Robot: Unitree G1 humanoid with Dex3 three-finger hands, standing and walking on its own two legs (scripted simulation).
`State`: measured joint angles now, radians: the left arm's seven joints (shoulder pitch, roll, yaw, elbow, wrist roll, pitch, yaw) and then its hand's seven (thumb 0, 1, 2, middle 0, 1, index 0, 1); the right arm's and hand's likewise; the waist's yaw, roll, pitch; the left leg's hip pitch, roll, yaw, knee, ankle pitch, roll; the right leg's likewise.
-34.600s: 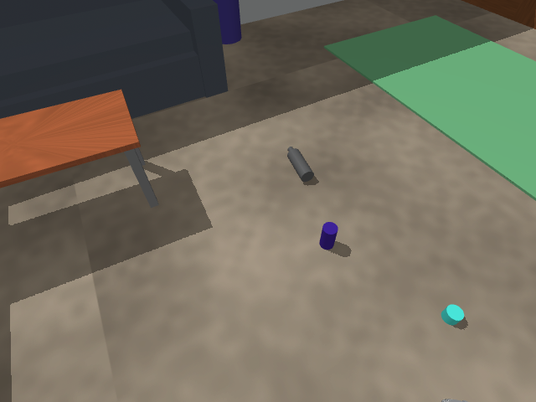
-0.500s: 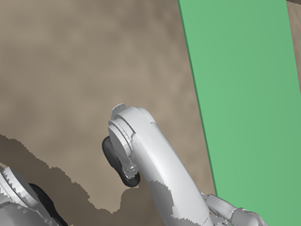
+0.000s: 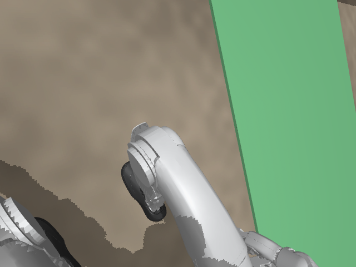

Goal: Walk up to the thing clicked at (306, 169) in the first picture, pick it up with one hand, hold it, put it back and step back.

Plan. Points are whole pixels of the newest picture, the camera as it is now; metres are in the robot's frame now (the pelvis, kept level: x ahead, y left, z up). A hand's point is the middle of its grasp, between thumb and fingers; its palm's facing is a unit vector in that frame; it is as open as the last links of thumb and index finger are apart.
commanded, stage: settle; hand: left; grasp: from above
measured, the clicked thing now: out of the picture +0.46 +0.35 -0.29
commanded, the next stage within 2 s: lift in 0.86 s
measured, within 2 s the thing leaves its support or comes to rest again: leaves its support in 0.36 s
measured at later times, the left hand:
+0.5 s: hand out of the picture +0.44 +0.36 -0.22, palm faces +0.04 -0.45 -0.89, open 9.9 cm
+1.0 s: hand out of the picture +0.43 +0.35 -0.15, palm faces +0.00 -0.45 -0.89, open 9.9 cm
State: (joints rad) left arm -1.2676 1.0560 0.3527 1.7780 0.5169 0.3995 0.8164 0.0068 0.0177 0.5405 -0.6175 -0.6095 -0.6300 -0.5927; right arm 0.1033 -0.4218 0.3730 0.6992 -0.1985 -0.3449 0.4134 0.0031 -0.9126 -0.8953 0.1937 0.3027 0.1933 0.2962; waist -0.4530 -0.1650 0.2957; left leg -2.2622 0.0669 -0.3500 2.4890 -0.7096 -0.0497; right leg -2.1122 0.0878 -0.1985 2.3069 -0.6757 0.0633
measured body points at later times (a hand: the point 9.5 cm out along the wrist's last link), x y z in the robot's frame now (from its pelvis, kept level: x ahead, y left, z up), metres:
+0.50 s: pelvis +0.00 +0.00 +0.01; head +0.29 +0.12 +0.33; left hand +0.44 +0.38 -0.17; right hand +0.02 -0.25 -0.04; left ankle +0.07 +0.14 -0.29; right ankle +0.12 -0.12 -0.29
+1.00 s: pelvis +0.00 -0.01 +0.02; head +0.26 +0.08 +0.38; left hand +0.43 +0.37 -0.10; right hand +0.03 -0.27 -0.06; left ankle +0.07 +0.14 -0.29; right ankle +0.12 -0.12 -0.29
